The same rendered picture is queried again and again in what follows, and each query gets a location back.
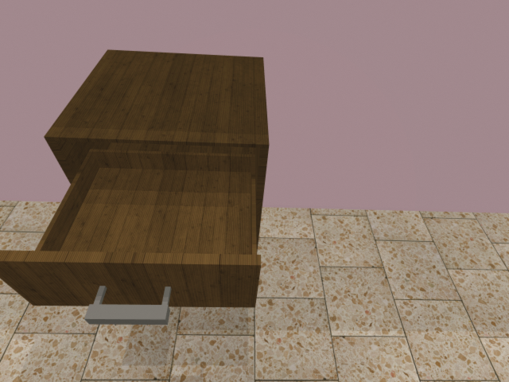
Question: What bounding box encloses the cabinet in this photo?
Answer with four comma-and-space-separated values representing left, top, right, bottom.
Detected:
44, 49, 269, 250

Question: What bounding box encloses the drawer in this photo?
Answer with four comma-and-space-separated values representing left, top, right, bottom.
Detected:
0, 149, 261, 307

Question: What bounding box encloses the handle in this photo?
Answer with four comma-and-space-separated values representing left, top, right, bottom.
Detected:
84, 286, 172, 325

